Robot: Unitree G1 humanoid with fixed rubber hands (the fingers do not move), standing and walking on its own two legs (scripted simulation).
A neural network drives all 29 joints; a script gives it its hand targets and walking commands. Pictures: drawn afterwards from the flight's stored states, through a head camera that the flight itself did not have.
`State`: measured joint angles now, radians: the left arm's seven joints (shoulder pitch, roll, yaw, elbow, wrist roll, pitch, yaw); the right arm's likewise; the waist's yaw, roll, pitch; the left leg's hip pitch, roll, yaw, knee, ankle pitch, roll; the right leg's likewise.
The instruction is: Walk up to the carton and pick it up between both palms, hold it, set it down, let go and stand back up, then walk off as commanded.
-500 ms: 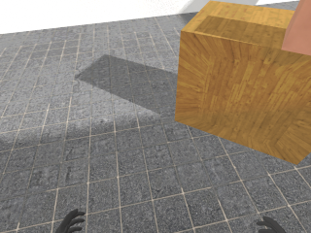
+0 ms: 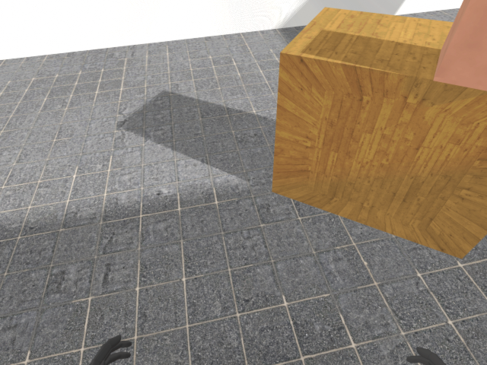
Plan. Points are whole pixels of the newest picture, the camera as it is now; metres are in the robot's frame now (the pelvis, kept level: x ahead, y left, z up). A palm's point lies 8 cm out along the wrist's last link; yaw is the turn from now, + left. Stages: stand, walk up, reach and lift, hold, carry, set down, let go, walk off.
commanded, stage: walk up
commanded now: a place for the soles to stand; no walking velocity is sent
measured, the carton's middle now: out of the picture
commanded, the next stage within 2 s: none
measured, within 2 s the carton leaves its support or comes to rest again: neither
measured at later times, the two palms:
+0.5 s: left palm out of the picture +0.16 +0.18 -0.07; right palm out of the picture +0.10 -0.48 -0.07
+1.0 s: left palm (227, 280) +0.31 +0.06 -0.08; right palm out of the picture +0.13 -0.57 -0.07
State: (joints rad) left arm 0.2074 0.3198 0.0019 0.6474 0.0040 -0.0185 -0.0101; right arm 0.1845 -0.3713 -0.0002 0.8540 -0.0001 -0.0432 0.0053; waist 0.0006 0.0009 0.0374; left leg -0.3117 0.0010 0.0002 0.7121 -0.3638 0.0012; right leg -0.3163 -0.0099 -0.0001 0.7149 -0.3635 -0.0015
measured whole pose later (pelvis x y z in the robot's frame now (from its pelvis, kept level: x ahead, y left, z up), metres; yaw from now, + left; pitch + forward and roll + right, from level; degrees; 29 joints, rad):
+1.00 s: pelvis +0.13 -0.21 +0.00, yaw -18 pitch -1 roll +2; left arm 0.32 0.44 0.07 0.65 0.01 -0.03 -0.10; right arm 0.24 -0.48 -0.06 0.76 0.00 -0.10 0.01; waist 0.01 -0.04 0.06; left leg -0.27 0.14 0.11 0.71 -0.40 0.00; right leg -0.42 -0.04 0.01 0.73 -0.31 -0.05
